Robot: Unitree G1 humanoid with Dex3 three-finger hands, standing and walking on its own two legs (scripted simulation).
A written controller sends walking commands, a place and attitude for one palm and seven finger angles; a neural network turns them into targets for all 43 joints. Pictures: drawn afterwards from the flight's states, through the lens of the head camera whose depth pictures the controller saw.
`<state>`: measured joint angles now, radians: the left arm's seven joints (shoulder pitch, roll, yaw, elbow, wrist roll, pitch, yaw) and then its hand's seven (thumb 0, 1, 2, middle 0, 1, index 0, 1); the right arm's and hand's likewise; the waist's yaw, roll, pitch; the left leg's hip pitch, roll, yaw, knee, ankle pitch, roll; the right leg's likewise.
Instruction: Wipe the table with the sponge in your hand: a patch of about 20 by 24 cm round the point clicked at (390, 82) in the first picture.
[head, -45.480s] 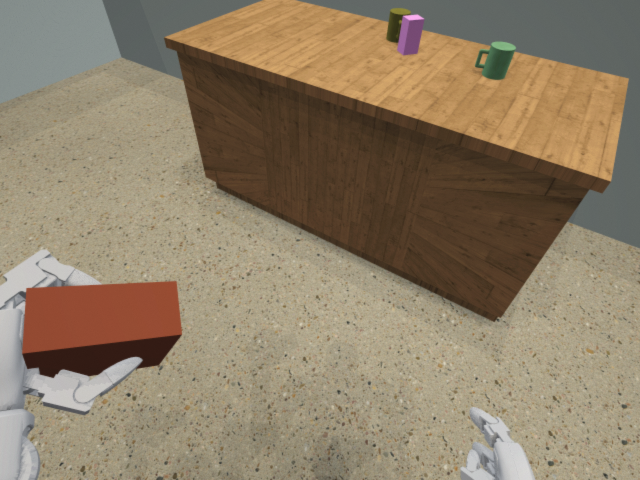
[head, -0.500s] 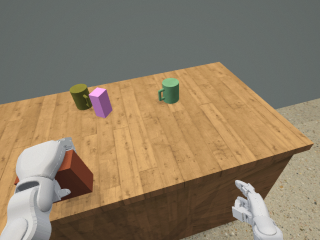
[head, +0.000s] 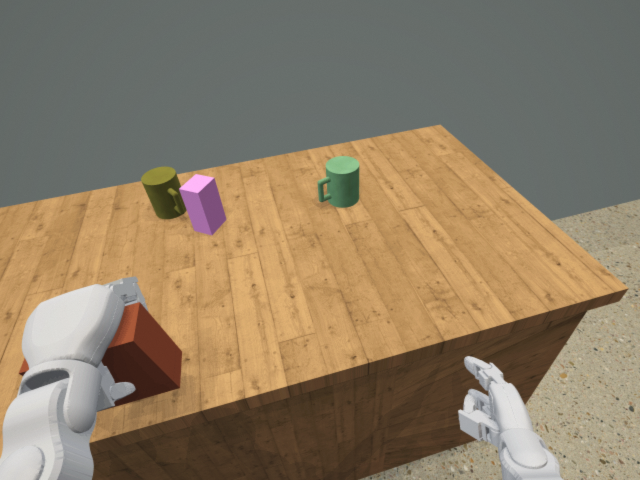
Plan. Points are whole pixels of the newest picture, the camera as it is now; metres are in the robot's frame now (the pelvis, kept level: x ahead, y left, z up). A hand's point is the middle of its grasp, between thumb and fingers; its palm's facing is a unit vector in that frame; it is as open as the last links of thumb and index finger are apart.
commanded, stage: bring the sponge back beside the body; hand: left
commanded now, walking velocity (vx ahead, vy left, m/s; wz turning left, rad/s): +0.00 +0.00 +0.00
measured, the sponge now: (119, 368) +0.18 +0.29 +0.07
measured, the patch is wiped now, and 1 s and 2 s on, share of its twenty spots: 0.95 0.95 0.95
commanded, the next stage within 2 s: step back with the hand held close in 0.04 s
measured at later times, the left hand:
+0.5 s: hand (140, 314) +0.21 +0.24 +0.16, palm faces +0.28 -0.86 -0.43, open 9.6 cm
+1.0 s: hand (81, 361) +0.15 +0.27 +0.16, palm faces +0.44 -0.83 -0.35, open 9.6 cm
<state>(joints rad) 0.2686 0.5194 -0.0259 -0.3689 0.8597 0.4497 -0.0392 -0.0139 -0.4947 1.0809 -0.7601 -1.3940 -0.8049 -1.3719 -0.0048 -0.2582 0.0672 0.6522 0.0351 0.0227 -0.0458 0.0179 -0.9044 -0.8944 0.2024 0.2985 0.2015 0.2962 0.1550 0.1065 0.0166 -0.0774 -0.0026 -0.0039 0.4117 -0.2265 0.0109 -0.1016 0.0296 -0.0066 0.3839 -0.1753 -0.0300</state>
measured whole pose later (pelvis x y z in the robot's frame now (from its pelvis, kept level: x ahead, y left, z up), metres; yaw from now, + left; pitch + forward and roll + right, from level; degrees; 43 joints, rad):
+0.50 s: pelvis -0.01 +0.01 -0.01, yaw +0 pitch +1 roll -1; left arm 0.53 0.45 0.34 -0.64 -0.08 -0.06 0.12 -0.02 -0.49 1.08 -0.76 -1.40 -0.80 -1.37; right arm 0.23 -0.25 0.02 0.55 0.02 0.01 -0.07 0.02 -0.90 -0.89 0.20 0.30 0.20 0.30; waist -0.01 -0.02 0.00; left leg -0.33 -0.02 0.00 0.60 -0.29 0.03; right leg -0.35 0.02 0.00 0.56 -0.23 0.00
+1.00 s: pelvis -0.06 +0.02 -0.03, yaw +1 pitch +1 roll -2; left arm 0.44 0.37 0.35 -0.56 -0.04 -0.14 0.15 -0.02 -0.50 1.08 -0.76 -1.40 -0.80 -1.37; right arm 0.19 -0.22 0.03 0.55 0.00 -0.06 -0.07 0.02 -0.90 -0.89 0.21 0.30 0.20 0.30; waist 0.02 -0.01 -0.03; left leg -0.49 -0.02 -0.01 0.75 -0.36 0.03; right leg -0.47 0.01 -0.02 0.64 -0.20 0.01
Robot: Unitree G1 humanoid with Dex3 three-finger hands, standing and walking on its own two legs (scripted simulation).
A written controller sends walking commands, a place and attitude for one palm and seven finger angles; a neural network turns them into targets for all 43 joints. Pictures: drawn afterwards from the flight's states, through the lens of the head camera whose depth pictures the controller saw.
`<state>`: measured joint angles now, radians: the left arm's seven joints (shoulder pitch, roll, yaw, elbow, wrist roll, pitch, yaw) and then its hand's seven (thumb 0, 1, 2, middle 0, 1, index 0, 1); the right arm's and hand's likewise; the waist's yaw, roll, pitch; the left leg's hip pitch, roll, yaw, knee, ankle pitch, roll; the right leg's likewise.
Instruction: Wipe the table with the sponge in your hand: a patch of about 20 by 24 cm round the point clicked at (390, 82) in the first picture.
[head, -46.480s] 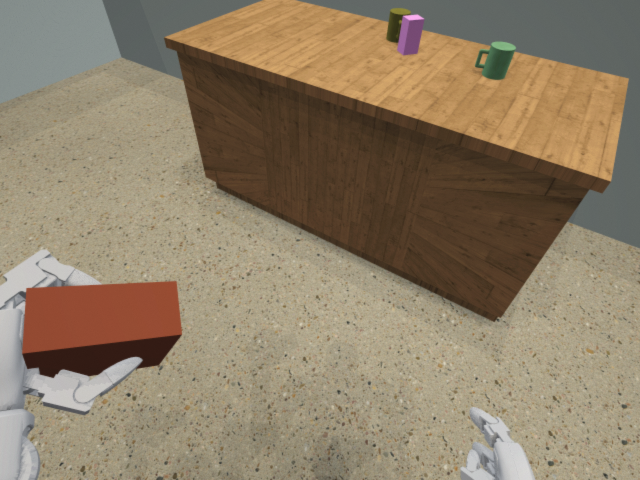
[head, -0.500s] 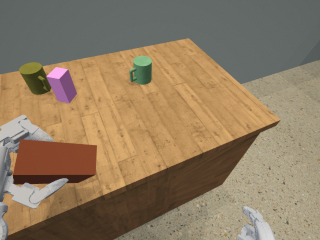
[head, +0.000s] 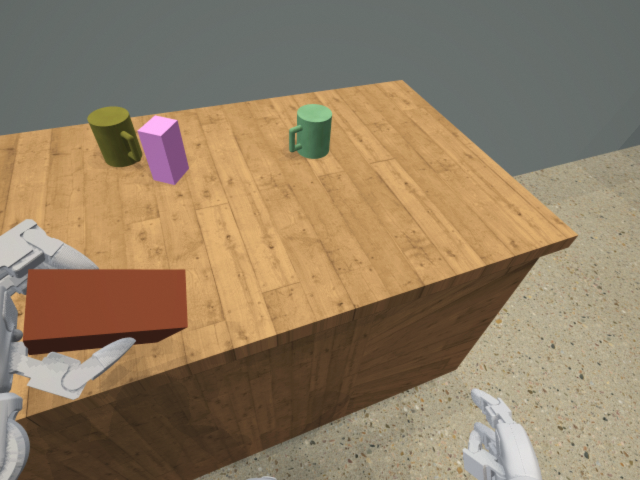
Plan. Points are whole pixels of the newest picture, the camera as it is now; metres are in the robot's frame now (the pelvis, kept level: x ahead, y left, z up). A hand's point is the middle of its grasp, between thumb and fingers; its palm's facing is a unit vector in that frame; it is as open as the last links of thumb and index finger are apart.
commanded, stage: step back with the hand held close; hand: left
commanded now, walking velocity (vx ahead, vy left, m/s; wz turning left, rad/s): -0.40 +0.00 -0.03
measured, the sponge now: (127, 311) +0.23 +0.21 +0.16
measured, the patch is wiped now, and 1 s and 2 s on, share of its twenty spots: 0.95 0.95 0.95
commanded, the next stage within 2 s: stop stepping back and stand still in 0.74 s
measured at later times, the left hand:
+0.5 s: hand (106, 361) +0.17 +0.20 +0.18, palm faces +0.26 -0.90 -0.35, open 9.6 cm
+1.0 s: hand out of the picture +0.01 +0.21 +0.18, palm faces +0.36 -0.82 -0.44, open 9.6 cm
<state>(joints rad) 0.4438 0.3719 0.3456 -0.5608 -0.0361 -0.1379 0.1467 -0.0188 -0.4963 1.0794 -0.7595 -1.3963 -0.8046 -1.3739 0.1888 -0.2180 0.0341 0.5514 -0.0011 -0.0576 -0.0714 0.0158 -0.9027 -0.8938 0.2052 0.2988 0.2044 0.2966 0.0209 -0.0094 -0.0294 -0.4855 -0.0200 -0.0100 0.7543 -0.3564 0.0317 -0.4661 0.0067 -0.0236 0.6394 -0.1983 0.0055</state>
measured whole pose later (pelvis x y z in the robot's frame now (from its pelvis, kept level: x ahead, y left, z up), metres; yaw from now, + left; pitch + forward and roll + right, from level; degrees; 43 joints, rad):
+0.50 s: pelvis -0.06 -0.01 +0.02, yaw -3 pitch +4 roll -2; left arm 0.49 0.36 0.29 -0.56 -0.04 -0.16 0.12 -0.02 -0.50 1.08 -0.76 -1.40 -0.80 -1.38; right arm 0.19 -0.18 0.02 0.61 0.01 -0.06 -0.06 0.02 -0.90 -0.89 0.21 0.30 0.20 0.30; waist -0.01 -0.02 -0.04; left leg -0.55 0.00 -0.03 0.98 -0.42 -0.03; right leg -0.32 0.03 0.03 0.49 -0.24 0.00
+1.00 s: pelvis -0.21 -0.03 +0.00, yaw -1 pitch -2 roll -2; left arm 0.49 0.40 0.35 -0.53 -0.04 -0.10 0.14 -0.02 -0.50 1.08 -0.76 -1.40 -0.80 -1.38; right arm 0.22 -0.19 0.03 0.58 0.02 -0.12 -0.04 0.02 -0.90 -0.89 0.21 0.30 0.21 0.30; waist -0.01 0.05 0.02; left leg -0.47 0.07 -0.04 0.84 -0.39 -0.02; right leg -0.35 0.03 -0.05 0.60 -0.19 -0.01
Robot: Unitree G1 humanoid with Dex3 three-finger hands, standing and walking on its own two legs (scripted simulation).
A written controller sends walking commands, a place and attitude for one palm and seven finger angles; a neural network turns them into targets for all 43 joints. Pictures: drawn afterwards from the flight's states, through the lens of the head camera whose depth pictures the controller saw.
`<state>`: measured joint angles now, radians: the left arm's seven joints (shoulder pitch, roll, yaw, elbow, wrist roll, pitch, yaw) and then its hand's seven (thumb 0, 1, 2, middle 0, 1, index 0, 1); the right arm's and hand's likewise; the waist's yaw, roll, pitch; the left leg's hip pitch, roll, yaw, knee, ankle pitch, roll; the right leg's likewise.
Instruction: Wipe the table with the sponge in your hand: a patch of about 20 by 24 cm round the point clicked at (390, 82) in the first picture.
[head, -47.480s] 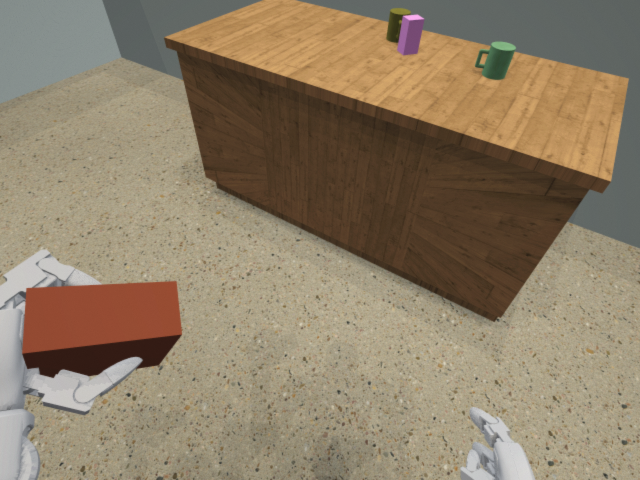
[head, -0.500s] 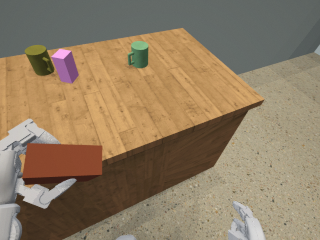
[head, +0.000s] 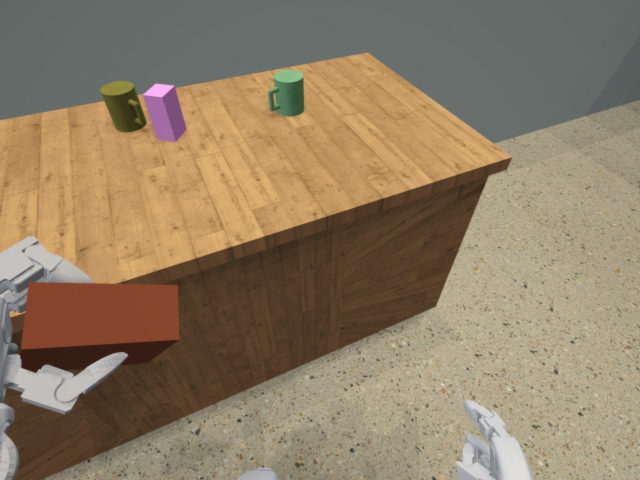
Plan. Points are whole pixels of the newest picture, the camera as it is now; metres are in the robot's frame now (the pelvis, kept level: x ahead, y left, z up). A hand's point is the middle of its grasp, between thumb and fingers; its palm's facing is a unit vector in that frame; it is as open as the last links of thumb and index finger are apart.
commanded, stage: stop stepping back and stand still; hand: left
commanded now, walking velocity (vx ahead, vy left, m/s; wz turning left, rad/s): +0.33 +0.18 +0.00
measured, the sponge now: (119, 328) +0.22 +0.21 +0.15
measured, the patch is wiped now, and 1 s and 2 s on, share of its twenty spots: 0.95 0.95 0.95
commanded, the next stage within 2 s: stand and wait in 1.02 s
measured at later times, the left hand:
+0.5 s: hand out of the picture +0.09 +0.23 +0.19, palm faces +0.40 -0.84 -0.37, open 9.6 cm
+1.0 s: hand out of the picture +0.02 +0.24 +0.17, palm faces +0.38 -0.85 -0.36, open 9.6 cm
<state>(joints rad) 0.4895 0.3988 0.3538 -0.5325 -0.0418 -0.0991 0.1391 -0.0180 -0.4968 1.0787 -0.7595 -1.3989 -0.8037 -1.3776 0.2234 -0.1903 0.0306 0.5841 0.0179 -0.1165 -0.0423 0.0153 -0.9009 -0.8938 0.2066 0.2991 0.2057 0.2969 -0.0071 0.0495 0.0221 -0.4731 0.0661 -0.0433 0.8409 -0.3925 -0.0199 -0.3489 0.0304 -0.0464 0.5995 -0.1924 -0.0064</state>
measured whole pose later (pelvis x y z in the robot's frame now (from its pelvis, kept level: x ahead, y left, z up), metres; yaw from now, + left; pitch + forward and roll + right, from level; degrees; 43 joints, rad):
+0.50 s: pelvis -0.13 -0.02 -0.01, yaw +0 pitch -3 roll -2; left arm 0.40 0.41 0.38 -0.43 -0.05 -0.12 0.10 -0.02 -0.50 1.08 -0.76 -1.40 -0.80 -1.38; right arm 0.35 -0.22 0.03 0.65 0.03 -0.12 -0.04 0.02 -0.90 -0.89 0.20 0.30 0.20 0.30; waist -0.04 0.03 -0.07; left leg -0.29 0.06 -0.02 0.82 -0.48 0.01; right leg -0.36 -0.01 -0.09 0.65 -0.25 0.00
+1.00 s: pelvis -0.19 -0.01 +0.01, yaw -1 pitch +0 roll -3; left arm 0.47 0.38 0.34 -0.47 -0.05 -0.09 0.13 -0.02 -0.50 1.08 -0.76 -1.40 -0.80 -1.38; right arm 0.27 -0.17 0.07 0.59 0.01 -0.13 -0.04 0.02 -0.90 -0.89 0.21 0.30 0.21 0.30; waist -0.02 0.03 -0.06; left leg -0.37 0.05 0.02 0.69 -0.32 0.03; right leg -0.25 -0.01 -0.10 0.48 -0.23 -0.02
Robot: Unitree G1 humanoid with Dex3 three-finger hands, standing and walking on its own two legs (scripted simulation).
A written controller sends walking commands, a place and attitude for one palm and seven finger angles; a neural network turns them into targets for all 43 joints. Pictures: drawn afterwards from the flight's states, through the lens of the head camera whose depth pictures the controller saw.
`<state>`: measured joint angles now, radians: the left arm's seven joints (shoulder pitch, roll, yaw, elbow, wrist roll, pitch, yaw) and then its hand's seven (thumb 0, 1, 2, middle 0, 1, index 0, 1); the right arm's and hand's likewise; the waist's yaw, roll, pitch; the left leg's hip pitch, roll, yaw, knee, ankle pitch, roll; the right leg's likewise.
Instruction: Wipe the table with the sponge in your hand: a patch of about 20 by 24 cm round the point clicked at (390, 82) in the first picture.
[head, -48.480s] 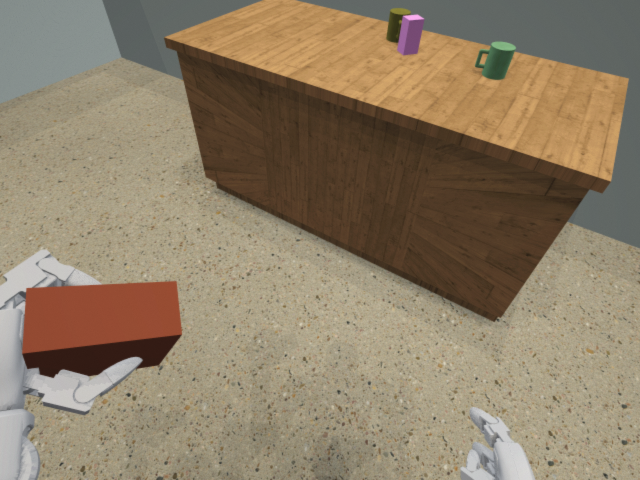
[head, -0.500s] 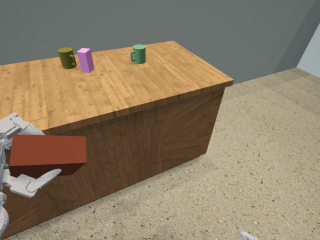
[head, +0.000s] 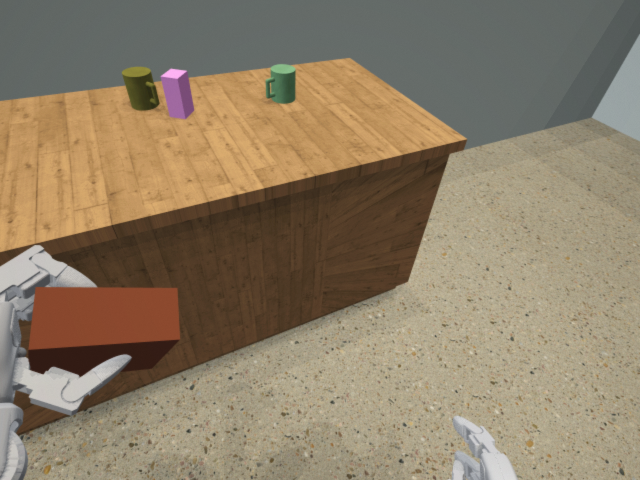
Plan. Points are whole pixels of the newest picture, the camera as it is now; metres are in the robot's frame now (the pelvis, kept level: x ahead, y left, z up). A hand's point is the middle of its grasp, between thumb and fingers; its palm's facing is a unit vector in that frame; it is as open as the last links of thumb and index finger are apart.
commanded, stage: stop stepping back and stand still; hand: left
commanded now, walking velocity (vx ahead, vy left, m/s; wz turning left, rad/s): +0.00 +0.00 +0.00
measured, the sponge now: (123, 333) +0.23 +0.22 +0.13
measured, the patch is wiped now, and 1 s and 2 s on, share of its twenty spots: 0.95 0.95 0.95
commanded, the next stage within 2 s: stand and wait in 0.02 s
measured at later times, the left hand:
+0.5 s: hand (78, 318) +0.23 +0.25 +0.16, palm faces +0.37 -0.86 -0.36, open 9.6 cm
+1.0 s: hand (88, 305) +0.24 +0.25 +0.16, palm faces +0.40 -0.84 -0.36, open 9.6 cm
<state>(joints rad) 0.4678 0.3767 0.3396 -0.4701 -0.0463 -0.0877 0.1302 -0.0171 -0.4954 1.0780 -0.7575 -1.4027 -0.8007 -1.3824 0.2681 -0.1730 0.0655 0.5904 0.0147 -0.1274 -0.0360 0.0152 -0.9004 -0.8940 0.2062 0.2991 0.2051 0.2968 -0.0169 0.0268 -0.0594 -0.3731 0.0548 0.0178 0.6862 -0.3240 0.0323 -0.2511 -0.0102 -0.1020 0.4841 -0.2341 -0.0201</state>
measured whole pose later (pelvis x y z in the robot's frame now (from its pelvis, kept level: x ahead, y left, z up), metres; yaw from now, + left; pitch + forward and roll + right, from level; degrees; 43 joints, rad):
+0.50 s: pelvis +0.02 +0.01 +0.00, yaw +1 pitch -1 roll -2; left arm 0.53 0.35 0.31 -0.51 -0.04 -0.12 0.14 -0.02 -0.50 1.08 -0.76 -1.40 -0.80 -1.38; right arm 0.21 -0.19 0.03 0.64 0.00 -0.09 -0.05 0.02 -0.90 -0.89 0.20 0.30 0.20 0.30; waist -0.02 0.00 -0.01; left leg -0.30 0.00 0.00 0.60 -0.29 0.03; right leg -0.27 0.00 -0.04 0.51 -0.23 0.01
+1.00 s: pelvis +0.03 +0.00 +0.01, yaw +1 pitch -1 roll -1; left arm 0.49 0.35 0.29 -0.45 -0.05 -0.10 0.16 -0.02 -0.50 1.08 -0.76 -1.40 -0.80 -1.38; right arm 0.16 -0.21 0.02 0.58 0.01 -0.07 -0.07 0.02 -0.90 -0.89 0.20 0.30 0.20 0.30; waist 0.01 0.01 -0.01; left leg -0.22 0.00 -0.01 0.48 -0.24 0.01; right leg -0.21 0.00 -0.05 0.42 -0.20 0.00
